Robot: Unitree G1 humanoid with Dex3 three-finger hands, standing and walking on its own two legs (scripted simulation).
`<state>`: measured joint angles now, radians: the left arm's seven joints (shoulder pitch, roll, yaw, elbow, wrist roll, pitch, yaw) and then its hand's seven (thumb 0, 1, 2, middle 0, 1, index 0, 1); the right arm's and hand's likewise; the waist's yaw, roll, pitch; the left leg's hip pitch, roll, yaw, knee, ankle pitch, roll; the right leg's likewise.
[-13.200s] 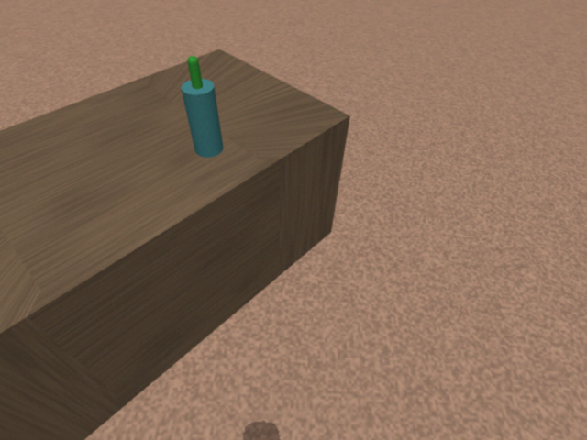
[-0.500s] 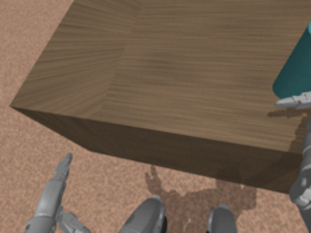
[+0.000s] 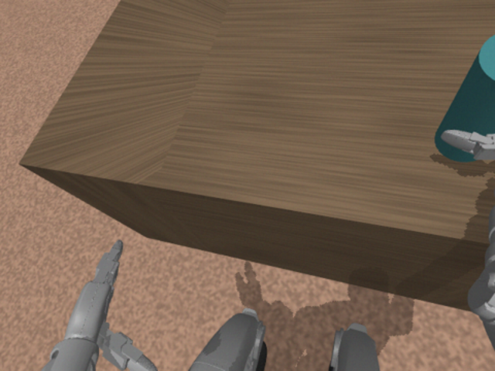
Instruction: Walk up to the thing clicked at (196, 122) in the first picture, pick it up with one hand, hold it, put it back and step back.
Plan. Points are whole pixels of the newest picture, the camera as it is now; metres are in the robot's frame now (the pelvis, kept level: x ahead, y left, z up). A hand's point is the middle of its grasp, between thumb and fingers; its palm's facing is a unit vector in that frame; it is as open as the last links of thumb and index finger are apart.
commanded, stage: settle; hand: right
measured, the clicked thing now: out of the picture +0.53 -0.23 +0.08
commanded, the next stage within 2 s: lift in 0.90 s
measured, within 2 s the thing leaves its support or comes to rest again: leaves its support in 0.48 s
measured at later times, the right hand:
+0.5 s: hand (483, 126) +0.51 -0.23 +0.03, palm faces +0.29 +0.96 -0.02, open 11.2 cm
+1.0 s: hand out of the picture +0.52 -0.24 +0.07, palm faces +0.31 +0.95 -0.02, open 11.2 cm
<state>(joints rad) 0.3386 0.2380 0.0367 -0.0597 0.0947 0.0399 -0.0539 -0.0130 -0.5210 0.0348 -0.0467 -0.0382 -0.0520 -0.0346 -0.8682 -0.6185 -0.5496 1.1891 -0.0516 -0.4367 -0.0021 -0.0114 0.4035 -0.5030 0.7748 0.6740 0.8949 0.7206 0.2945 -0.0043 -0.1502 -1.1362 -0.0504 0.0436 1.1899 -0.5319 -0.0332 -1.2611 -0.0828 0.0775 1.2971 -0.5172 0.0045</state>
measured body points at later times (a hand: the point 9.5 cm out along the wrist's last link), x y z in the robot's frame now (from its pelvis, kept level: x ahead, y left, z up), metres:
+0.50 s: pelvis +0.01 +0.01 +0.02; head +0.14 -0.06 +0.44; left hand +0.18 +0.26 +0.03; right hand +0.49 -0.28 +0.03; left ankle +0.01 +0.15 -0.62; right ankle +0.03 -0.11 -0.62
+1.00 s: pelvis +0.01 +0.00 +0.03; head +0.13 -0.05 +0.46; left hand +0.17 +0.26 +0.03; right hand +0.49 -0.29 +0.07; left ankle +0.01 +0.15 -0.62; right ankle +0.03 -0.11 -0.62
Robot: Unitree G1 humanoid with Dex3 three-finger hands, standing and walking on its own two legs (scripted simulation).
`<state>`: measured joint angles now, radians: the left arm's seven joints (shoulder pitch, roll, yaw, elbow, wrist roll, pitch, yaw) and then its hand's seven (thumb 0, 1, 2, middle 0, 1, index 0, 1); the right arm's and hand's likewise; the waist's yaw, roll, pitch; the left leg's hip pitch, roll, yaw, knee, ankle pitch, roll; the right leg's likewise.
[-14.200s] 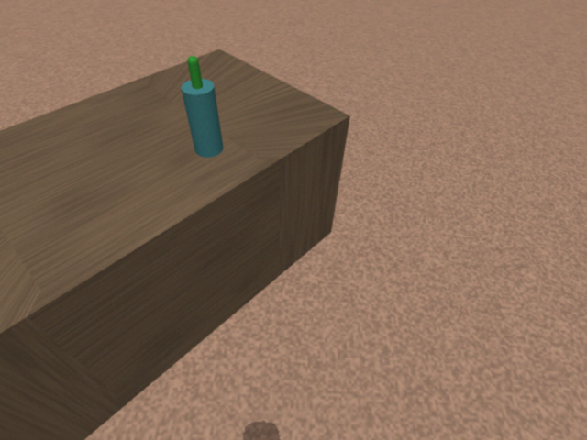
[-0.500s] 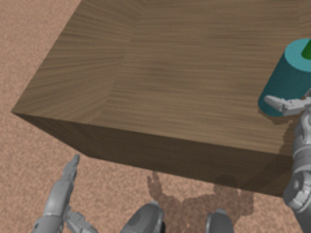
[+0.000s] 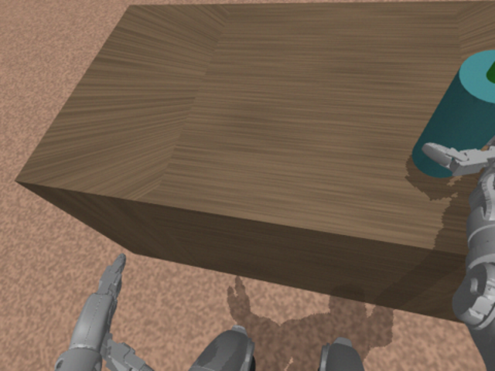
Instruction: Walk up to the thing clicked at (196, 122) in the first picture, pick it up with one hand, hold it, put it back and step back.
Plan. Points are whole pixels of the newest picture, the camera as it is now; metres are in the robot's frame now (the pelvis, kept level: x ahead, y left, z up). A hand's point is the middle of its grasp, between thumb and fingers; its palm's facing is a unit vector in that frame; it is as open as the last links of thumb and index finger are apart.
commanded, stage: lift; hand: right
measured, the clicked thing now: (474, 107) +0.51 -0.22 +0.10
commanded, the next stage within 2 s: hold in 1.58 s
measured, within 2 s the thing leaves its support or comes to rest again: neither
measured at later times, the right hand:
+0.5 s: hand (478, 125) +0.49 -0.22 +0.09, palm faces +0.29 +0.96 -0.03, open 11.2 cm
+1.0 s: hand (477, 153) +0.40 -0.18 +0.15, palm faces +0.25 +0.97 -0.02, open 11.3 cm
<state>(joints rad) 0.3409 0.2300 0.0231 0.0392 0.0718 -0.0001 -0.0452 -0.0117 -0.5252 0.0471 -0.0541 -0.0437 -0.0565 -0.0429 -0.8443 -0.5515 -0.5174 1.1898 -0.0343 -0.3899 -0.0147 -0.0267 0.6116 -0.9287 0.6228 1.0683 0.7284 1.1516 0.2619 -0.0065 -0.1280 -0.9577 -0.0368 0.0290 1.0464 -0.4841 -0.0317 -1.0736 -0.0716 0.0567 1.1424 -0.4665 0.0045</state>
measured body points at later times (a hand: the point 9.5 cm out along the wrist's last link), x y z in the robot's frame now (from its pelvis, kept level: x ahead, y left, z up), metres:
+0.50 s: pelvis +0.01 +0.00 +0.03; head +0.10 -0.03 +0.47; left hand +0.16 +0.27 +0.00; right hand +0.47 -0.27 +0.09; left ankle +0.01 +0.15 -0.65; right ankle +0.03 -0.11 -0.65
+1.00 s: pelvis +0.01 +0.01 +0.06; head +0.05 +0.01 +0.51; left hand +0.17 +0.27 +0.00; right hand +0.38 -0.23 +0.15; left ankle +0.01 +0.15 -0.65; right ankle +0.03 -0.11 -0.65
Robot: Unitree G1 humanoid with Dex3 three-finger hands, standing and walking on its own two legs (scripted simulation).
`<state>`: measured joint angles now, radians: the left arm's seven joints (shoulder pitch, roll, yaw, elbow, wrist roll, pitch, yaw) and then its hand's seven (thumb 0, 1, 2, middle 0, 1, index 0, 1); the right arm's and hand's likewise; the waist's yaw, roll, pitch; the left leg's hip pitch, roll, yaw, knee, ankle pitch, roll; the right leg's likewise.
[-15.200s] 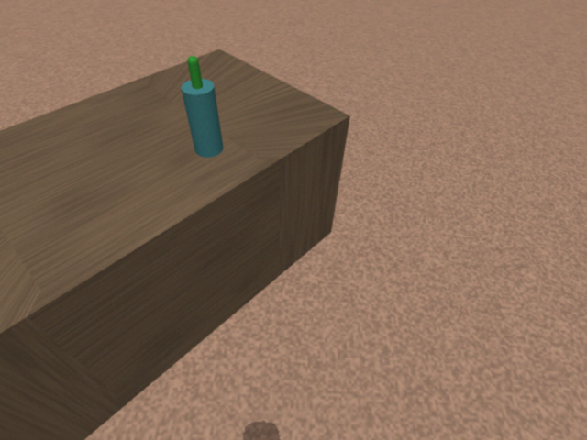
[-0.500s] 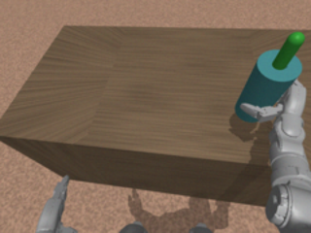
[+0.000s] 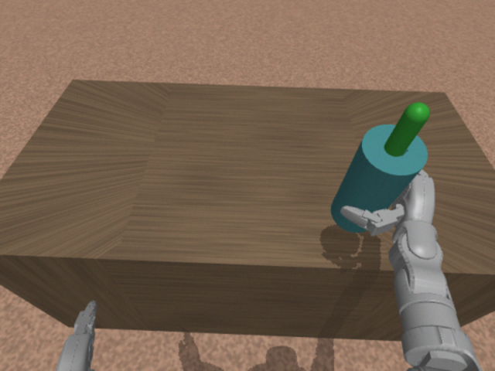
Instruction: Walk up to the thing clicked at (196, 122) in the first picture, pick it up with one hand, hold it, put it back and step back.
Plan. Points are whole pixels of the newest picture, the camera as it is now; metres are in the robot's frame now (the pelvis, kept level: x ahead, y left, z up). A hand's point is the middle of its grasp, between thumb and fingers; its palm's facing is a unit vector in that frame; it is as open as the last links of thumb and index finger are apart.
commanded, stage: lift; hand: right
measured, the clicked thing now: (378, 173) +0.38 -0.17 +0.15
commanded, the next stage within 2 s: hold in 0.58 s
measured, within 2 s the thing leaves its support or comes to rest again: neither
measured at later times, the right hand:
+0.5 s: hand (380, 200) +0.35 -0.17 +0.12, palm faces +0.22 +0.98 -0.02, open 11.3 cm
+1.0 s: hand (383, 203) +0.33 -0.16 +0.14, palm faces +0.22 +0.98 -0.01, open 11.3 cm
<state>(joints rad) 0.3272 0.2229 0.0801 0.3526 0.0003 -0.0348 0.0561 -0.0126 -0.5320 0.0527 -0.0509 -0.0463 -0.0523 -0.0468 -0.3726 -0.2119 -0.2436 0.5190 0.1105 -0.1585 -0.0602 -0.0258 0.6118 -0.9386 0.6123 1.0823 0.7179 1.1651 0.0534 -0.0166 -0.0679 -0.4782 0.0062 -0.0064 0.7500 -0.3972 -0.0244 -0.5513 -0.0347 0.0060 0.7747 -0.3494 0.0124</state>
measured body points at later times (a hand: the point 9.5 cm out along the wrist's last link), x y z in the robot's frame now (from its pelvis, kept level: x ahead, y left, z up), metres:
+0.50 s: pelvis -0.01 +0.00 +0.01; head +0.00 +0.01 +0.46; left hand +0.15 +0.26 -0.05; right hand +0.33 -0.22 +0.12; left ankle -0.01 +0.14 -0.71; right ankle +0.02 -0.13 -0.71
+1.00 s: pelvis -0.01 +0.01 +0.02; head -0.01 +0.02 +0.47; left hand +0.15 +0.28 -0.05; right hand +0.31 -0.21 +0.14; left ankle -0.01 +0.14 -0.71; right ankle +0.02 -0.13 -0.71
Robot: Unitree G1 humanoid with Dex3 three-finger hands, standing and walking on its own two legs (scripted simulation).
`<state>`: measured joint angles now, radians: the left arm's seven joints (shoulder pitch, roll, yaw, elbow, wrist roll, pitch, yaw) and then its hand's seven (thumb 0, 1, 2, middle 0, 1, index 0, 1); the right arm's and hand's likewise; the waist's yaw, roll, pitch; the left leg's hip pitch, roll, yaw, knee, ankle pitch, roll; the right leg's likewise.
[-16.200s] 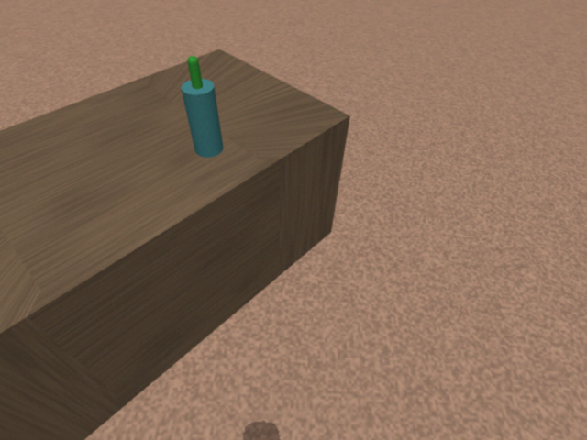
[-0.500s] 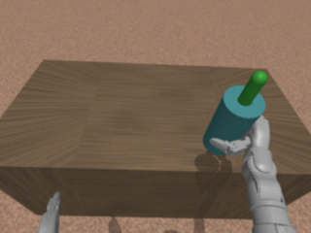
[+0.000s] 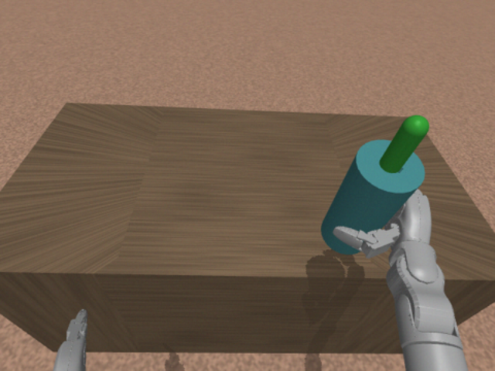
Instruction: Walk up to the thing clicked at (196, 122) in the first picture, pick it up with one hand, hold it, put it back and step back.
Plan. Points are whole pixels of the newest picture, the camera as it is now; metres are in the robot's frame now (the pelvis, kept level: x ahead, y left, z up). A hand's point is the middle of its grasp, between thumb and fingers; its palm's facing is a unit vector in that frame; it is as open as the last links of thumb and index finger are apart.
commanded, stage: hold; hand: right
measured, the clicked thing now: (372, 190) +0.33 -0.16 +0.18
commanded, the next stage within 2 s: none
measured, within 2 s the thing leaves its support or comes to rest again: neither
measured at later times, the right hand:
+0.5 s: hand (368, 211) +0.33 -0.17 +0.12, palm faces +0.20 +0.98 -0.02, open 11.2 cm
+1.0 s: hand (371, 217) +0.33 -0.18 +0.12, palm faces +0.22 +0.98 -0.01, open 11.2 cm
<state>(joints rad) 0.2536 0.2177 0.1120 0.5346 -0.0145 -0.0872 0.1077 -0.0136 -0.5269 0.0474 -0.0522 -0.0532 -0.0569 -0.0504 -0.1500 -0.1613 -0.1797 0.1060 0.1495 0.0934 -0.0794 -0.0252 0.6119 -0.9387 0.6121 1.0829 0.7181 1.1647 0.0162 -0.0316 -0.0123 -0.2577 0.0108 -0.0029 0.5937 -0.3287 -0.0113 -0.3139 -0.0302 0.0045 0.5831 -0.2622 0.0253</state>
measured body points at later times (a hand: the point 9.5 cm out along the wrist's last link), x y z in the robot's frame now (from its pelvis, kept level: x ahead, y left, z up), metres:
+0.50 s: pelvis +0.00 +0.00 +0.00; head +0.00 +0.01 +0.45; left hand +0.17 +0.27 -0.07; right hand +0.32 -0.22 +0.13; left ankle -0.01 +0.12 -0.73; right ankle +0.03 -0.14 -0.73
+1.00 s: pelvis +0.01 +0.00 +0.00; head +0.00 +0.01 +0.45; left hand +0.18 +0.26 -0.06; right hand +0.31 -0.23 +0.12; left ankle -0.01 +0.12 -0.73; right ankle +0.03 -0.14 -0.73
